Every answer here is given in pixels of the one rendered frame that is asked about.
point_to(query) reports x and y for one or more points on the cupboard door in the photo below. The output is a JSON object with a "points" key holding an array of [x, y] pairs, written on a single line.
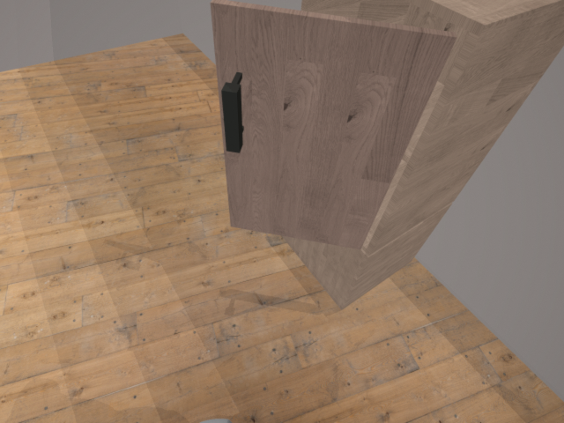
{"points": [[329, 105]]}

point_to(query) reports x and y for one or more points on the handle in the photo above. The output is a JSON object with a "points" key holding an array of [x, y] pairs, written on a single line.
{"points": [[231, 100]]}

